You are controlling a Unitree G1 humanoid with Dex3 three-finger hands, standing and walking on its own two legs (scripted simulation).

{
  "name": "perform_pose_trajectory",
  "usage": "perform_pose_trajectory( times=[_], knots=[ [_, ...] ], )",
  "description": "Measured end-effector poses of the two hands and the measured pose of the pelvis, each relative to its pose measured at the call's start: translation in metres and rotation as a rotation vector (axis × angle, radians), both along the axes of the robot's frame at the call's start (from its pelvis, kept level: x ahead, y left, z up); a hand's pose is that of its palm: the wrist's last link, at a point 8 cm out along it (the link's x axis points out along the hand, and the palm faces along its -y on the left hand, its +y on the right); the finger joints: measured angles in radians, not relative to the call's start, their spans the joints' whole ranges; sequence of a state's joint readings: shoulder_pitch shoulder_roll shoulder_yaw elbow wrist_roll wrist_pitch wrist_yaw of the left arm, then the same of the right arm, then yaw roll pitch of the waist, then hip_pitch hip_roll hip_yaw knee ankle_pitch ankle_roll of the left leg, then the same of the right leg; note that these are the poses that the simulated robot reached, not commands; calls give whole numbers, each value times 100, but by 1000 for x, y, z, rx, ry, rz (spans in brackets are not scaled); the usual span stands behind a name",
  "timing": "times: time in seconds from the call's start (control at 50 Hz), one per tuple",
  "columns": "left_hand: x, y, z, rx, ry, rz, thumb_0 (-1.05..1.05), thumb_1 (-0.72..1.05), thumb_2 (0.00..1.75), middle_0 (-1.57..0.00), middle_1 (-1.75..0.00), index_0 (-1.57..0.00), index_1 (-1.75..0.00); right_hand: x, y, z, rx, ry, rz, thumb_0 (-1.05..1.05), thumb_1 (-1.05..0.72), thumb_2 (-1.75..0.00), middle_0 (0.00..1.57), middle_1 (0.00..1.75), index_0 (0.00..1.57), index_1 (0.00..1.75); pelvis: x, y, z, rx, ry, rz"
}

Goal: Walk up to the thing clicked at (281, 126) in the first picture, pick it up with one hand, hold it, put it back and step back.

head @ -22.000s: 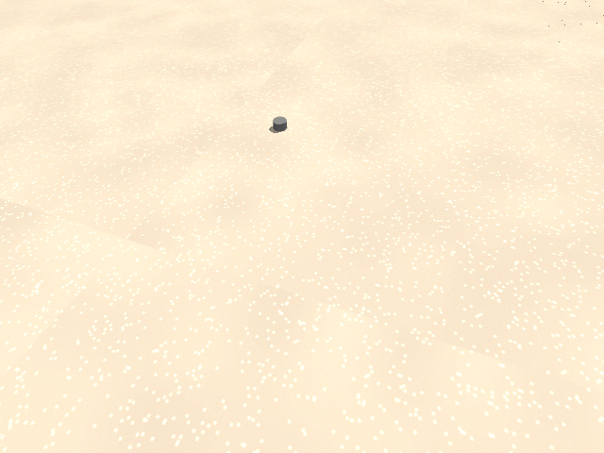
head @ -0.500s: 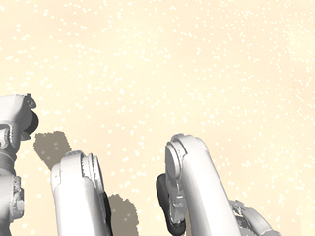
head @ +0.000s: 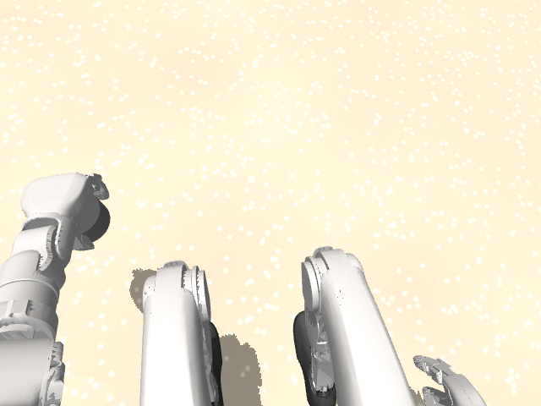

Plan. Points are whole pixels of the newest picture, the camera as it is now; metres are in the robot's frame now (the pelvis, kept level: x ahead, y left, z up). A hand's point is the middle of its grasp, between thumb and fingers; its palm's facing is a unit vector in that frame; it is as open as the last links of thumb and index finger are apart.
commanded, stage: lift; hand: left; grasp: from above
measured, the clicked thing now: (79, 217) +0.42 +0.31 -0.15
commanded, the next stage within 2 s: hold in 1.24 s
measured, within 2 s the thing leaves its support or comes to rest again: neither
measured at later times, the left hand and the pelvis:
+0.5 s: hand out of the picture +0.35 +0.29 +0.08, palm faces -0.40 -0.12 -0.91, open 9.9 cm; pelvis +0.01 +0.01 +0.16, yaw +3 degrees
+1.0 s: hand out of the picture +0.35 +0.26 +0.22, palm faces -0.43 -0.10 -0.90, open 9.9 cm; pelvis +0.05 +0.01 +0.30, yaw +4 degrees
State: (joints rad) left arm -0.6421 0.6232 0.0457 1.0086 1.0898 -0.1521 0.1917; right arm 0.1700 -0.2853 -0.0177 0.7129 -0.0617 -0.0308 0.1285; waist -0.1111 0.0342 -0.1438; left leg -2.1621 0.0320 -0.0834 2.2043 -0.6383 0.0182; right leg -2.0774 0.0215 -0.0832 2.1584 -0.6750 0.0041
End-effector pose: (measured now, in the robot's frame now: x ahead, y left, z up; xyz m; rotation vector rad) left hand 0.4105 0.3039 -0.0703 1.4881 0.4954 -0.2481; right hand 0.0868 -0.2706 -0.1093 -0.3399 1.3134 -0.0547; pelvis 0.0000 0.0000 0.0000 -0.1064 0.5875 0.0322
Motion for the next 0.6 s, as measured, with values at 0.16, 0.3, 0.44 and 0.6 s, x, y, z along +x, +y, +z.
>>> perform_pose_trajectory(
  times=[0.16, 0.3, 0.44, 0.6],
  knots=[
    [-21, 1, 56, -6, -36, -2, -1, -1, 50, -63, -60, -75, -56, 28, 3, 40, -16, -102, -8, 0, -92, -90, 20, 30, 21, 30, -3, 2, 38, 3, -16, 12],
    [-40, -3, 111, -19, -48, 17, -1, -2, 55, -60, -63, -72, -60, 47, 12, 87, -15, -177, -27, 0, -92, -90, 20, 30, 21, 30, -2, 4, 83, 10, -51, 26],
    [-55, -11, 175, -27, -52, 25, -1, -2, 58, -58, -65, -70, -63, 57, 22, 143, -6, -225, -50, 0, -91, -90, 20, 30, 21, 30, 4, 6, 139, 26, -106, 40],
    [-63, -17, 251, -20, -46, 42, -1, -2, 58, -57, -66, -69, -65, 61, 28, 207, 1, -265, -84, 0, -91, -90, 20, 30, 21, 30, 15, 7, 203, 48, -192, 45]
  ],
)
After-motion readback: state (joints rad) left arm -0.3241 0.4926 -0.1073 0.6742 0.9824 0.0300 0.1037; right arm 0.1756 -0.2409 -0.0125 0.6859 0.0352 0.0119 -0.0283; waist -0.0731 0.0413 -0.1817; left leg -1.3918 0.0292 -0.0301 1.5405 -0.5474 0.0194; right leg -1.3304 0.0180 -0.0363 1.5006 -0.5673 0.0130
